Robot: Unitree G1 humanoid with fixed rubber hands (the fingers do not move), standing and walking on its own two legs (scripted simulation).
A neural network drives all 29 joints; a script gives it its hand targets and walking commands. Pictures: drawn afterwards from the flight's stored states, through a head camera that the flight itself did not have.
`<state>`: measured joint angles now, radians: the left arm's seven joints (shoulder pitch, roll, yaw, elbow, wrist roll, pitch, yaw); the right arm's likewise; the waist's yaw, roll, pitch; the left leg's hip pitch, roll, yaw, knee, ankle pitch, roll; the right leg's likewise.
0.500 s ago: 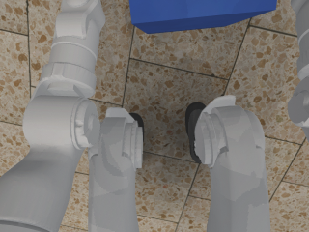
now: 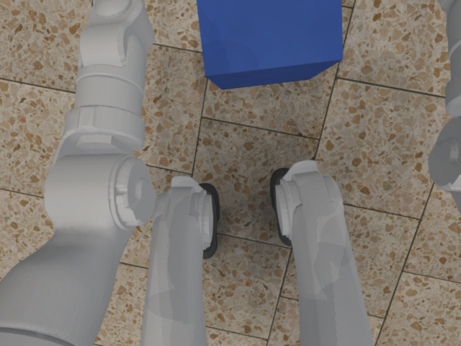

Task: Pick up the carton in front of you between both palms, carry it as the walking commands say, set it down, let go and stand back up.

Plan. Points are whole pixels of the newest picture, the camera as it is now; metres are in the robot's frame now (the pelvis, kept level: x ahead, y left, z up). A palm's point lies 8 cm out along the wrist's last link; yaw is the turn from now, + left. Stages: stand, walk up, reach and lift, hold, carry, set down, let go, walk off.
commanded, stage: set down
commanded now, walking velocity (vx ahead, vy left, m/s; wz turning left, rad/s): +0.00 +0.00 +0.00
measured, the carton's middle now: (263, 23) +0.56 -0.10 -0.33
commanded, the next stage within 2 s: let go in 0.62 s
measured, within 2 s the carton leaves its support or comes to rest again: neither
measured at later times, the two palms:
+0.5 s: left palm out of the picture +0.58 +0.08 +0.03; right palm out of the picture +0.55 -0.31 +0.04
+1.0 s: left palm out of the picture +0.49 +0.13 +0.13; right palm out of the picture +0.46 -0.30 +0.14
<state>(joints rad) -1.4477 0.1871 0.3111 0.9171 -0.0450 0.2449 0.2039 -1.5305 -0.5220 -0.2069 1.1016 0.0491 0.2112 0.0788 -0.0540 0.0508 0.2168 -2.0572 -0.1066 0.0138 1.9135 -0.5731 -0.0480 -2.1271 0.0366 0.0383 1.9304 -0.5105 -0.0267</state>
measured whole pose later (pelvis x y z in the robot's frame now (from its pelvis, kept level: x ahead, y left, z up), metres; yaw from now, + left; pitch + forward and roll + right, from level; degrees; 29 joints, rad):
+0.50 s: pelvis +0.02 -0.01 +0.13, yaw -1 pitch +46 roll +5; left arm -1.25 0.15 0.31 0.74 -0.02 0.28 0.17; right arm -1.36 -0.49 -0.28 0.97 0.00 0.24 0.12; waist -0.03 0.03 0.05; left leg -1.75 -0.09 -0.02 1.39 -0.45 -0.05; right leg -1.82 0.05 0.05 1.41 -0.39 -0.03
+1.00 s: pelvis +0.07 -0.01 +0.25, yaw -4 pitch +38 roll +2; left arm -0.64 0.10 0.22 0.58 0.10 0.16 0.08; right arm -0.73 -0.30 -0.28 0.71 -0.09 0.13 0.10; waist -0.03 0.02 -0.02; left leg -1.21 -0.05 -0.06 0.85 -0.31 -0.03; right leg -1.26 0.06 0.05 0.86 -0.26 -0.03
